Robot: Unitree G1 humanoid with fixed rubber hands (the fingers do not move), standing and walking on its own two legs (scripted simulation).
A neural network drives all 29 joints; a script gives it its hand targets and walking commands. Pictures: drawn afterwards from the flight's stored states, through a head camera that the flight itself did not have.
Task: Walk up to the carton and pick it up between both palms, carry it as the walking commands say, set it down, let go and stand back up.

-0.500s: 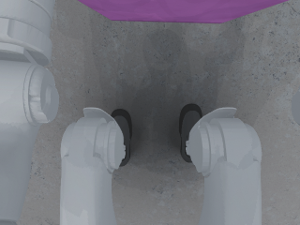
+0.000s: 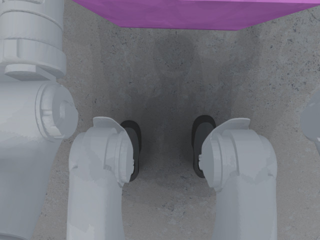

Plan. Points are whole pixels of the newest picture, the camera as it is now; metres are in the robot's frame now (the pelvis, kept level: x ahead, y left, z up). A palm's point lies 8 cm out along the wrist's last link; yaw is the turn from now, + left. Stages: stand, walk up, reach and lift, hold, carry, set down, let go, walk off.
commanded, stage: reach and lift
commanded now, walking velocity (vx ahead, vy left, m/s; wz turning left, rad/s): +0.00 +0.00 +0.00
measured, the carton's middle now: out of the picture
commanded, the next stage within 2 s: none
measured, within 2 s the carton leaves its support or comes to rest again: leaves its support in 0.24 s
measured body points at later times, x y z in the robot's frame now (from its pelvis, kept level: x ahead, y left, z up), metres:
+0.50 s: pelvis -0.02 +0.00 +0.04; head +0.37 -0.03 +0.26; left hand +0.60 +0.16 -0.10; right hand +0.59 -0.24 -0.09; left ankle +0.10 +0.12 -0.34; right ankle +0.11 -0.12 -0.34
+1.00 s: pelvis -0.02 +0.00 +0.09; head +0.37 -0.02 +0.30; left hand +0.58 +0.17 -0.06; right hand +0.58 -0.23 -0.05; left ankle +0.10 +0.12 -0.34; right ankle +0.11 -0.12 -0.34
